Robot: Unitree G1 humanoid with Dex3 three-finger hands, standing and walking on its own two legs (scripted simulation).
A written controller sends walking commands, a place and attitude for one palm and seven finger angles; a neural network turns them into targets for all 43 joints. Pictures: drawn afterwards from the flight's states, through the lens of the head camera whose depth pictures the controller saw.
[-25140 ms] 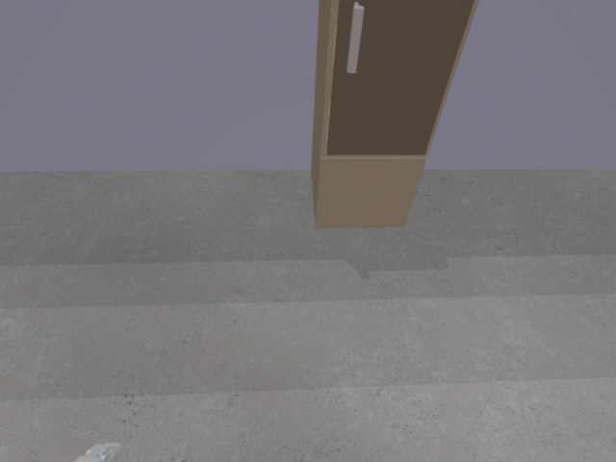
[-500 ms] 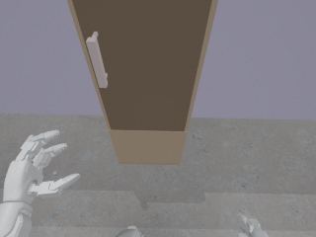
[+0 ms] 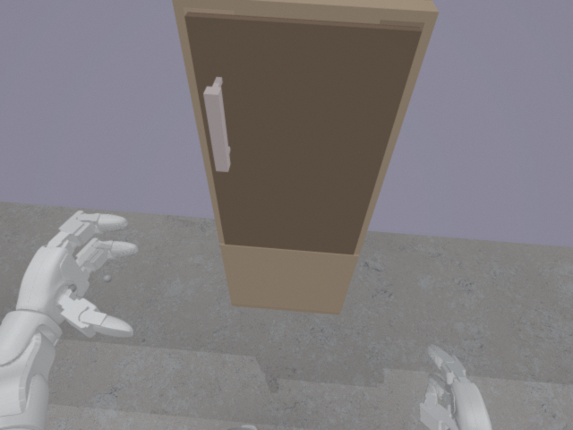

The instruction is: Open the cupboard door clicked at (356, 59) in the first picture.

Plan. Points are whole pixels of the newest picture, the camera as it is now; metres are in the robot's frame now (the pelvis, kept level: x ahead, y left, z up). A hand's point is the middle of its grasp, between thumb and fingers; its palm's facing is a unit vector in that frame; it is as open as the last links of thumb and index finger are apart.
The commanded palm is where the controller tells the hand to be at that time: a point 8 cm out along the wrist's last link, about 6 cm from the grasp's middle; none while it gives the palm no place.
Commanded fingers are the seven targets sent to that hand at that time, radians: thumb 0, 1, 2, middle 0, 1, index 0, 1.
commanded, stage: raise the hand with hooked fingers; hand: left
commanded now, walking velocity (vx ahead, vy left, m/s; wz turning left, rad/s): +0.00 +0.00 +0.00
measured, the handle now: (220, 126) +0.60 +0.18 +0.10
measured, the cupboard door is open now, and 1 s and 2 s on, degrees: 0 0 0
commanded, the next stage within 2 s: move the hooked fingers beside the handle in 0.70 s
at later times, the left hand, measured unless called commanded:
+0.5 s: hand (102, 257) +0.28 +0.26 +0.11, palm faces +0.04 -1.00 -0.04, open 14.0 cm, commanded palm +0.26 +0.31 +0.12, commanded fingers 0.00 -0.50 0.30 -0.30 -1.20 -0.30 -1.20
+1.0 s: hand (120, 239) +0.31 +0.25 +0.11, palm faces +0.06 -1.00 -0.02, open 14.0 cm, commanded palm +0.30 +0.29 +0.12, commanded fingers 0.00 -0.50 0.30 -0.30 -1.20 -0.30 -1.20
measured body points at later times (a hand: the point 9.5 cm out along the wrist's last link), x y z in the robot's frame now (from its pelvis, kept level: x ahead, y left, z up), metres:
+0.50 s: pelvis -0.01 -0.01 +0.01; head +0.01 -0.01 +0.46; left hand +0.28 +0.31 +0.12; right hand +0.15 -0.26 -0.06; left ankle +0.06 +0.07 -0.71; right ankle -0.03 -0.12 -0.71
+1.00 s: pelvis +0.00 -0.03 +0.01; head +0.02 -0.03 +0.46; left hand +0.30 +0.30 +0.12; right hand +0.16 -0.27 -0.07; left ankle +0.06 +0.07 -0.71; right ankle -0.03 -0.12 -0.71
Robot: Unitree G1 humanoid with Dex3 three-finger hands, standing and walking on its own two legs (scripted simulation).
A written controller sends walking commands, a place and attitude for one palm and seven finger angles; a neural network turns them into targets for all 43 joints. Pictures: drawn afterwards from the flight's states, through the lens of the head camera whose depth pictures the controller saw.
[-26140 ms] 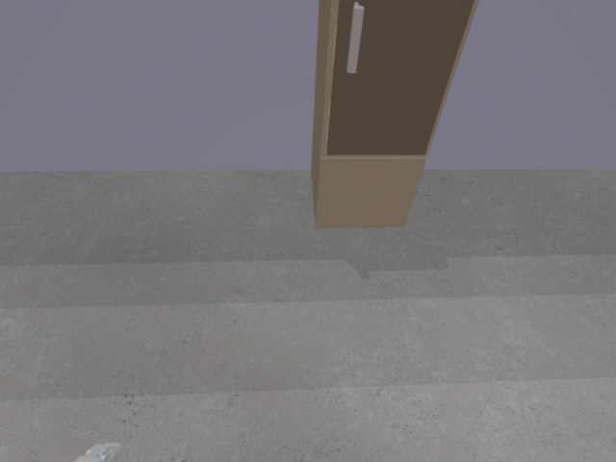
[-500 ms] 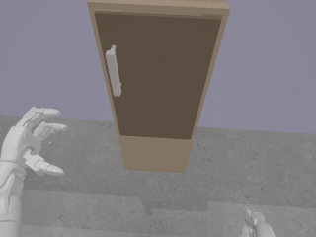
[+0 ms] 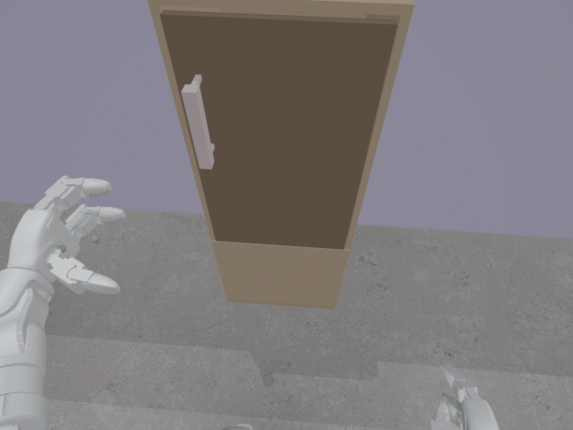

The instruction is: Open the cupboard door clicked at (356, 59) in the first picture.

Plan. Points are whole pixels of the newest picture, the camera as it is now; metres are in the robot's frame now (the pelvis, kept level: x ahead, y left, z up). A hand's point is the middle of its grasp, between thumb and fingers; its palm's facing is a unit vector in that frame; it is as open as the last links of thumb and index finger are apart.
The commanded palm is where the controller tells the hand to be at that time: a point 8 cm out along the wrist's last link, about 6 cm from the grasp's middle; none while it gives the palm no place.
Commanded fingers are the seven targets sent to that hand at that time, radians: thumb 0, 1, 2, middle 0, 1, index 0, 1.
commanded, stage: move the hooked fingers beside the handle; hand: left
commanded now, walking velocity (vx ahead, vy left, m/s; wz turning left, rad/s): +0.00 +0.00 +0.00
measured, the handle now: (202, 123) +0.60 +0.21 +0.09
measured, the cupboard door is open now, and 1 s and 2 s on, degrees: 0 0 0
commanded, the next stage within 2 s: none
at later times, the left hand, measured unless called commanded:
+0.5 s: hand (122, 190) +0.41 +0.28 +0.10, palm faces +0.02 -1.00 +0.00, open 14.0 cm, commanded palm +0.39 +0.33 +0.11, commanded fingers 0.00 -0.50 0.30 -0.30 -1.20 -0.30 -1.20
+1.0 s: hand (140, 156) +0.48 +0.28 +0.11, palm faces +0.02 -1.00 -0.01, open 14.0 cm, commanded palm +0.47 +0.33 +0.10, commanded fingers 0.00 -0.50 0.30 -0.30 -1.20 -0.30 -1.20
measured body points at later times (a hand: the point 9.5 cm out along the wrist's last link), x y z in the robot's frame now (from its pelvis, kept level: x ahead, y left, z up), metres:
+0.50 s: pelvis +0.02 +0.01 -0.01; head +0.07 +0.02 +0.44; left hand +0.41 +0.34 +0.10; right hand +0.10 -0.26 -0.10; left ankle +0.06 +0.10 -0.72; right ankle -0.03 -0.09 -0.72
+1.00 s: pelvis +0.01 +0.02 -0.01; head +0.10 +0.04 +0.43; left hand +0.48 +0.33 +0.11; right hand +0.04 -0.26 -0.12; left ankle +0.06 +0.10 -0.72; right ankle -0.03 -0.09 -0.72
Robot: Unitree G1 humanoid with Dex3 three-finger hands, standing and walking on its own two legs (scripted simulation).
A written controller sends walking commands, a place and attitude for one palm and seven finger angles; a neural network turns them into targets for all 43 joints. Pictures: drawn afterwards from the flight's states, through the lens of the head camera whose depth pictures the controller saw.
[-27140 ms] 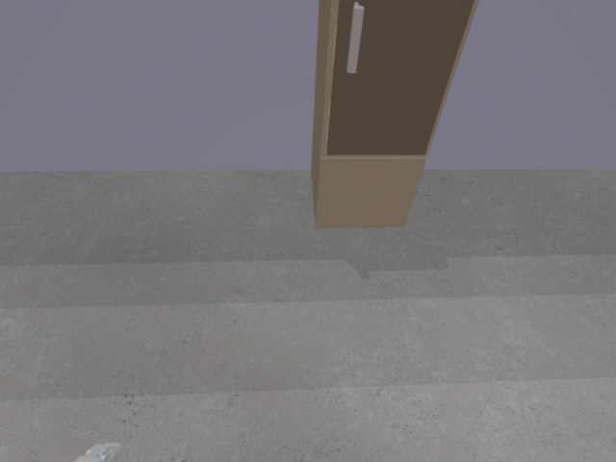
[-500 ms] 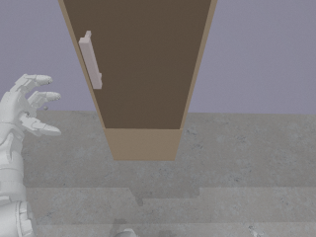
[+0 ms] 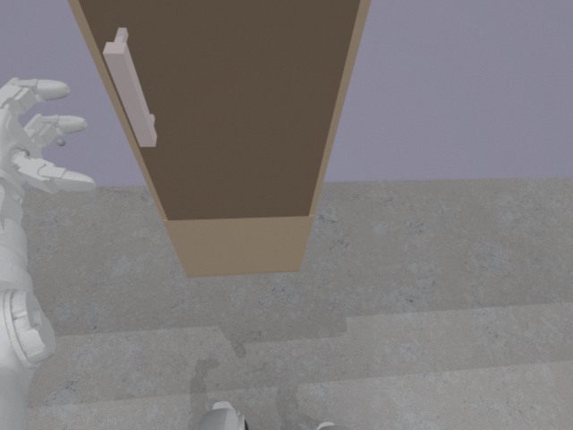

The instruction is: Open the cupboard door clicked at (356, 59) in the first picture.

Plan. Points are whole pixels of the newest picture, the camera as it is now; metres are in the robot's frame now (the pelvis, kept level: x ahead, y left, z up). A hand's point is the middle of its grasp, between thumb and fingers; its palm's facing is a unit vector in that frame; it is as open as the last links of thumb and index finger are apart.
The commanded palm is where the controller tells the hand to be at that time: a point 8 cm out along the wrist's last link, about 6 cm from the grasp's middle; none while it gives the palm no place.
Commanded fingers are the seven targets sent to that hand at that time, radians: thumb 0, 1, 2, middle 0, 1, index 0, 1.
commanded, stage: move the hooked fingers beside the handle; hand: left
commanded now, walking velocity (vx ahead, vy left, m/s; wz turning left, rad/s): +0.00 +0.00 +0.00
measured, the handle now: (136, 91) +0.58 +0.21 +0.10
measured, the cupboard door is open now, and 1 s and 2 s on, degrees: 0 0 0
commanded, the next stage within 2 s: slide the fingers in behind the handle in 1.88 s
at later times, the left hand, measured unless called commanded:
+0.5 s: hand (78, 99) +0.54 +0.28 +0.12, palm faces +0.06 -1.00 +0.01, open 14.0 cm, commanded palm +0.52 +0.32 +0.11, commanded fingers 0.00 -0.50 0.30 -0.30 -1.20 -0.30 -1.20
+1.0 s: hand (66, 122) +0.51 +0.29 +0.11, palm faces +0.04 -1.00 +0.02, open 14.0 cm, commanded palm +0.51 +0.33 +0.10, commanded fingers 0.00 -0.50 0.30 -0.30 -1.20 -0.30 -1.20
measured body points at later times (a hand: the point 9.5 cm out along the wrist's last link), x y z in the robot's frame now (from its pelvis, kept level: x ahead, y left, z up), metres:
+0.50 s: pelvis +0.01 +0.00 -0.01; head +0.15 +0.03 +0.42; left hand +0.53 +0.33 +0.12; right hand -0.04 -0.27 -0.10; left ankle +0.05 +0.09 -0.70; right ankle -0.03 -0.11 -0.70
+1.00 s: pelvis +0.01 +0.01 -0.01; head +0.13 +0.05 +0.42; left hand +0.50 +0.35 +0.11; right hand +0.02 -0.27 -0.11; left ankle +0.05 +0.09 -0.70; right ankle -0.03 -0.11 -0.70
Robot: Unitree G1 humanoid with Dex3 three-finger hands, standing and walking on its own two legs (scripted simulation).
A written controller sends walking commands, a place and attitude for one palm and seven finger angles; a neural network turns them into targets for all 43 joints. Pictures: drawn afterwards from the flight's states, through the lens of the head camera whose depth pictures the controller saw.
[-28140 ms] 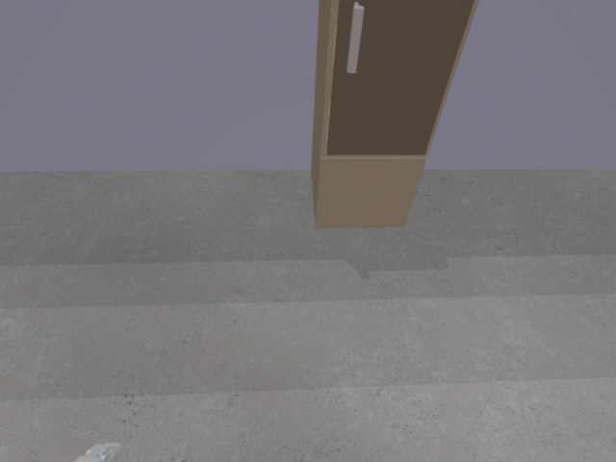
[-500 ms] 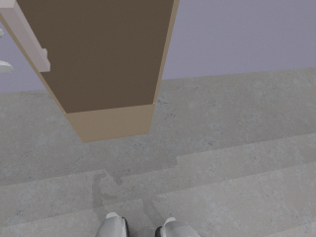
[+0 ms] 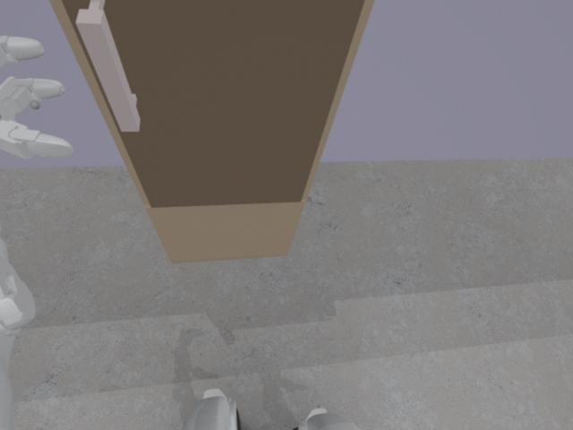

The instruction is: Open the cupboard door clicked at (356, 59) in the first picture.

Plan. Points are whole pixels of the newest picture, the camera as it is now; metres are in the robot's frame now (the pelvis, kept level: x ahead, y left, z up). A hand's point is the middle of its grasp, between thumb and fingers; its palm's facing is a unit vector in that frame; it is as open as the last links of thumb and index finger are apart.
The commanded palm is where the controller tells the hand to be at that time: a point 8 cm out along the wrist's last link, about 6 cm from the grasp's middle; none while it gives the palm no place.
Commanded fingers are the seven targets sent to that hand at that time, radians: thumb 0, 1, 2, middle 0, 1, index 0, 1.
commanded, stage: move the hooked fingers beside the handle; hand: left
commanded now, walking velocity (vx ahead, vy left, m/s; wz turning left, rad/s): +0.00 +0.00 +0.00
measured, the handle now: (115, 68) +0.57 +0.21 +0.12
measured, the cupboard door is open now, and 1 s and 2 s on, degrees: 0 0 0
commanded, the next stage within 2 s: slide the fingers in behind the handle in 0.88 s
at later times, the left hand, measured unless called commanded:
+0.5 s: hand (38, 87) +0.52 +0.28 +0.12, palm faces +0.09 -1.00 +0.00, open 14.0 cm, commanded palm +0.50 +0.32 +0.11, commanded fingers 0.00 -0.50 0.30 -0.30 -1.20 -0.30 -1.20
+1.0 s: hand (40, 99) +0.51 +0.28 +0.11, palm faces +0.06 -1.00 +0.03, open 14.0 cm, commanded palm +0.50 +0.32 +0.11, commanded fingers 0.00 -0.50 0.30 -0.30 -1.20 -0.30 -1.20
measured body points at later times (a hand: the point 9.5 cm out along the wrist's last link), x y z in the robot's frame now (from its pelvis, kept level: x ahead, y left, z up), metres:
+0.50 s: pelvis -0.01 -0.01 -0.01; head +0.13 +0.03 +0.42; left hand +0.51 +0.34 +0.13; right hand -0.07 -0.27 -0.10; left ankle +0.03 +0.07 -0.69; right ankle -0.04 -0.13 -0.69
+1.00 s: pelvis +0.00 +0.00 +0.00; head +0.13 +0.04 +0.42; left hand +0.50 +0.34 +0.11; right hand +0.00 -0.28 -0.10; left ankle +0.03 +0.07 -0.69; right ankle -0.04 -0.13 -0.69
